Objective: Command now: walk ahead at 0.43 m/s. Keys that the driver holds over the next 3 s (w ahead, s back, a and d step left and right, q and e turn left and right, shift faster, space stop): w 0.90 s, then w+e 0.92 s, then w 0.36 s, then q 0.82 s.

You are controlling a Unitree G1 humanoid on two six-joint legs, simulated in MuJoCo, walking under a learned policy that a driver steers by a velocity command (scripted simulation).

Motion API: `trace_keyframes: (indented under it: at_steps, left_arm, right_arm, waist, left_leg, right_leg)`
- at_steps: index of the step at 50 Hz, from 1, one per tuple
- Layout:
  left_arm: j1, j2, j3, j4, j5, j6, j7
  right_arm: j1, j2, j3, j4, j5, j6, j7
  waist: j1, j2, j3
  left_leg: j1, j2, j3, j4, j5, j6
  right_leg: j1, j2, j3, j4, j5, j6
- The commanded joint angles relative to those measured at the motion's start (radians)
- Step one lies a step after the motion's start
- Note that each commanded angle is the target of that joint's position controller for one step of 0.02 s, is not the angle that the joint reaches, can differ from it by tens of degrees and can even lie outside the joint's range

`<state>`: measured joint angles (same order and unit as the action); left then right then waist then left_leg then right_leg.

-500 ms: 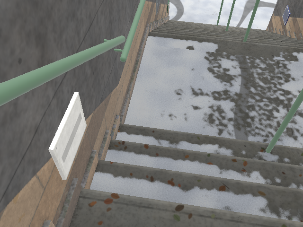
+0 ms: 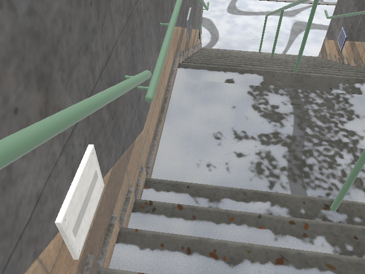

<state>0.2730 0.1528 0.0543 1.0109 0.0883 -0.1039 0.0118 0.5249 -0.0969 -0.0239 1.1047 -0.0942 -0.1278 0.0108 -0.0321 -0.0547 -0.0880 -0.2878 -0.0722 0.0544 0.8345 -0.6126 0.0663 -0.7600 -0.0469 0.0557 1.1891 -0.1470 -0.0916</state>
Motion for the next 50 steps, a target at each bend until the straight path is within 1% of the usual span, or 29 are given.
trace_keyframes:
  at_steps: [1, 4, 7, 9, 10, 11, 12, 13, 14, 15, 17, 18, 19, 20, 22, 24, 25, 28, 31, 33, 34, 35, 36, 37, 40, 43, 45, 48, 50]
  left_arm:
    - [-0.014, 0.032, -0.014, -0.024, 0.020, -0.007, -0.039]
    - [-0.103, 0.061, -0.017, -0.086, -0.018, -0.002, -0.048]
    - [-0.254, 0.106, -0.023, -0.137, -0.025, 0.013, -0.038]
    - [-0.023, 0.131, -0.015, -0.073, -0.038, -0.002, -0.042]
    - [0.026, 0.098, -0.023, -0.052, -0.089, 0.004, -0.051]
    - [0.395, 0.235, 0.013, 0.080, -0.042, -0.021, -0.052]
    - [0.560, 0.309, 0.034, 0.097, -0.026, -0.009, -0.068]
    - [0.593, 0.329, 0.046, 0.100, 0.024, -0.012, -0.078]
    - [0.521, 0.351, 0.067, 0.095, 0.028, -0.009, -0.077]
    - [0.329, 0.226, 0.024, 0.055, 0.033, 0.001, -0.078]
    - [0.016, -0.016, -0.075, -0.021, 0.017, -0.013, -0.056]
    - [-0.050, -0.020, -0.084, -0.033, 0.010, -0.033, -0.039]
    - [-0.116, -0.038, -0.095, -0.066, -0.026, -0.054, -0.026]
    - [-0.038, 0.053, -0.081, -0.026, -0.027, -0.073, -0.018]
    - [0.092, 0.143, -0.074, 0.005, 0.011, -0.077, -0.006]
    - [0.260, 0.054, -0.113, 0.044, -0.006, -0.086, 0.028]
    - [0.208, 0.026, -0.123, 0.001, -0.021, -0.074, 0.037]
    - [0.148, 0.122, -0.105, -0.021, 0.006, -0.038, -0.035]
    - [0.228, 0.236, -0.062, -0.003, -0.016, -0.014, -0.021]
    - [0.243, 0.259, -0.046, 0.033, 0.015, 0.004, -0.062]
    - [0.497, 0.113, -0.057, 0.130, 0.005, 0.008, -0.120]
    - [0.574, 0.051, -0.051, 0.051, -0.036, -0.001, -0.134]
    - [0.316, 0.127, -0.046, -0.074, -0.070, -0.006, -0.129]
    - [0.131, 0.073, -0.081, -0.162, -0.063, -0.012, -0.101]
    - [0.078, 0.086, -0.090, -0.179, -0.050, -0.010, -0.022]
    - [0.116, 0.142, -0.054, -0.097, -0.006, 0.039, -0.075]
    - [0.109, 0.139, -0.059, -0.108, -0.003, 0.030, -0.093]
    - [-0.070, 0.113, -0.076, -0.193, -0.009, 0.033, -0.068]
    - [-0.012, 0.117, -0.077, -0.141, -0.018, 0.038, -0.070]
  right_arm:
    - [-0.018, -0.021, 0.034, -0.096, 0.027, -0.023, -0.035]
    - [0.035, -0.113, 0.038, -0.093, -0.006, -0.018, 0.007]
    - [0.114, -0.128, 0.032, -0.057, 0.040, -0.003, 0.012]
    - [0.043, -0.203, 0.011, -0.071, 0.013, 0.006, 0.027]
    - [0.065, -0.206, -0.022, -0.026, 0.095, 0.071, -0.043]
    - [0.125, -0.165, 0.023, -0.006, -0.042, 0.046, 0.083]
    - [0.236, -0.070, 0.014, 0.012, 0.001, 0.032, 0.124]
    - [0.072, -0.103, 0.018, -0.106, 0.037, 0.012, 0.133]
    - [-0.137, -0.105, 0.012, -0.226, 0.056, 0.000, 0.125]
    - [-0.149, -0.126, 0.008, -0.223, 0.034, -0.001, 0.106]
    - [-0.077, -0.046, 0.029, -0.188, -0.034, 0.020, 0.071]
    - [-0.100, -0.024, 0.039, -0.201, -0.057, 0.040, 0.082]
    - [-0.119, -0.062, 0.028, -0.205, -0.055, 0.043, 0.084]
    - [-0.161, -0.083, 0.019, -0.205, -0.036, 0.055, 0.090]
    - [-0.119, -0.095, 0.034, -0.207, -0.034, 0.050, 0.107]
    - [-0.349, -0.136, 0.038, -0.275, -0.067, 0.029, 0.090]
    - [-0.402, -0.132, 0.053, -0.284, -0.046, 0.023, 0.069]
    - [-0.339, -0.179, 0.052, -0.282, -0.036, 0.063, 0.067]
    - [-0.488, -0.160, 0.085, -0.368, -0.029, 0.055, 0.076]
    - [-0.057, -0.281, 0.019, -0.238, 0.013, 0.021, 0.057]
    - [0.180, -0.366, -0.025, -0.167, -0.024, 0.035, 0.057]
    - [0.208, -0.479, -0.053, -0.161, -0.034, 0.053, 0.083]
    - [0.265, -0.440, -0.058, -0.142, -0.050, 0.054, 0.110]
    - [0.112, -0.339, -0.038, -0.161, -0.018, 0.037, 0.096]
    - [-0.149, -0.067, 0.049, -0.198, -0.010, -0.002, 0.075]
    - [-0.103, -0.156, 0.033, -0.182, 0.004, -0.011, 0.042]
    - [-0.078, -0.223, 0.022, -0.155, -0.021, -0.019, 0.036]
    - [0.175, -0.110, 0.049, -0.009, -0.029, -0.023, -0.008]
    - [0.143, -0.086, 0.072, -0.022, -0.013, -0.002, 0.005]
  waist:
    - [0.000, 0.105, 0.117]
    - [0.014, 0.132, 0.139]
    - [-0.066, 0.074, 0.219]
    - [0.028, 0.081, 0.176]
    - [0.072, 0.043, 0.210]
    - [0.135, -0.108, 0.085]
    - [0.140, -0.296, -0.172]
    - [0.209, -0.147, -0.131]
    - [0.256, -0.119, -0.001]
    - [0.162, 0.045, 0.100]
    - [-0.039, 0.075, 0.231]
    - [-0.055, 0.033, 0.276]
    - [-0.049, 0.124, 0.214]
    - [-0.034, 0.055, 0.171]
    - [-0.017, 0.061, 0.097]
    - [0.122, 0.064, 0.105]
    - [0.133, 0.096, 0.049]
    - [0.055, 0.012, 0.152]
    - [0.132, 0.081, 0.213]
    - [-0.036, 0.142, 0.107]
    - [-0.034, 0.271, -0.105]
    - [0.034, 0.398, -0.250]
    - [-0.097, 0.299, -0.169]
    - [-0.084, 0.139, -0.084]
    - [0.092, -0.013, 0.080]
    - [0.059, 0.042, 0.095]
    - [0.078, 0.083, 0.041]
    - [-0.054, 0.054, 0.093]
    - [-0.008, 0.044, 0.110]
  left_leg:
    - [-0.261, 0.156, -0.152, -0.145, 0.325, 0.154]
    - [-0.634, 0.135, -0.135, -0.183, 0.082, 0.124]
    - [-0.225, 0.223, -0.273, -0.037, 0.165, 0.155]
    - [-0.138, 0.197, -0.282, 0.220, 0.464, 0.144]
    - [-0.025, 0.113, -0.152, 0.432, 0.674, 0.119]
    - [-0.253, 0.086, -0.214, 0.727, 0.603, 0.093]
    - [-0.644, -0.047, -0.103, 1.310, -0.199, 0.023]
    - [-0.937, -0.060, -0.121, 1.523, -0.183, 0.008]
    - [-1.207, -0.033, -0.158, 1.439, -0.079, 0.015]
    - [-1.182, 0.088, -0.237, 1.253, 0.182, 0.054]
    - [-0.810, 0.235, -0.267, 0.834, 0.557, 0.137]
    - [-0.707, 0.260, -0.227, 0.719, 0.620, 0.143]
    - [-0.483, 0.239, -0.143, 0.378, 0.807, 0.115]
    - [-0.411, 0.209, -0.089, 0.370, 0.869, 0.079]
    - [-0.439, 0.182, -0.067, 0.450, 0.858, 0.025]
    - [-0.873, 0.245, -0.174, 0.096, 1.048, -0.021]
    - [-0.660, 0.238, -0.125, -0.184, 1.206, -0.032]
    - [-0.109, 0.150, 0.009, -0.027, 1.045, -0.051]
    - [-0.194, 0.147, -0.038, -0.378, 0.775, -0.044]
    - [0.235, 0.120, 0.049, -0.554, 1.072, 0.032]
    - [0.637, 0.252, -0.041, -0.220, 1.312, 0.166]
    - [0.846, 0.413, -0.296, -0.041, 1.713, 0.303]
    - [0.819, 0.490, -0.497, -0.231, 1.289, 0.372]
    - [0.701, 0.519, -0.518, -0.326, 0.719, 0.329]
    - [-0.004, 0.391, -0.352, -0.444, 0.636, 0.244]
    - [-0.282, 0.260, -0.160, -0.414, 0.592, 0.245]
    - [-0.322, 0.239, -0.165, -0.356, 0.596, 0.219]
    - [0.232, 0.379, -0.378, -0.267, 0.483, 0.243]
    - [0.003, 0.313, -0.247, -0.209, 0.444, 0.199]
  right_leg:
    - [-0.003, -0.105, -0.009, -0.300, 0.626, 0.038]
    - [0.500, -0.033, -0.148, -0.321, 0.534, 0.102]
    - [0.260, -0.050, -0.078, -0.601, 0.299, 0.105]
    - [0.478, -0.001, -0.122, -0.593, 0.199, 0.096]
    - [0.517, 0.006, -0.099, -1.016, 0.340, 0.058]
    - [1.003, -0.057, -0.125, -0.800, 0.569, -0.003]
    - [1.434, -0.244, 0.061, -0.437, 1.043, -0.266]
    - [1.452, -0.314, 0.240, -0.476, 1.075, -0.315]
    - [1.353, -0.385, 0.387, -0.618, 0.503, -0.333]
    - [1.071, -0.376, 0.353, -0.689, 0.032, -0.235]
    - [0.360, -0.272, 0.204, -0.840, -0.093, -0.184]
    - [0.164, -0.233, 0.162, -0.872, -0.128, -0.209]
    - [-0.011, -0.168, 0.051, -0.890, -0.184, -0.208]
    - [-0.034, -0.110, 0.014, -0.838, -0.232, -0.204]
    - [0.067, -0.124, 0.044, -0.671, -0.076, -0.215]
    - [0.553, -0.174, 0.157, -0.515, -0.048, -0.202]
    - [0.466, -0.097, 0.067, -0.439, -0.140, -0.154]
    - [-0.027, -0.079, 0.040, -0.438, -0.429, -0.142]
    - [0.372, -0.130, 0.170, -0.235, -0.312, -0.127]
    - [0.378, -0.022, 0.088, 0.211, -0.111, -0.046]
    - [0.124, 0.073, 0.010, 0.668, -0.407, 0.024]
    - [-0.171, 0.090, -0.030, 1.044, -0.643, 0.077]
    - [-0.445, 0.092, -0.052, 1.078, -0.640, 0.093]
    - [-0.591, -0.001, 0.018, 0.849, -0.413, 0.067]
    - [-0.281, -0.124, 0.107, 0.368, -0.024, 0.023]
    - [-0.031, -0.086, 0.005, 0.010, 0.232, 0.073]
    - [0.075, -0.047, -0.034, 0.040, 0.254, 0.084]
    - [-0.467, -0.119, 0.133, -0.246, 0.399, 0.089]
    - [-0.189, -0.106, 0.081, -0.406, 0.622, 0.081]
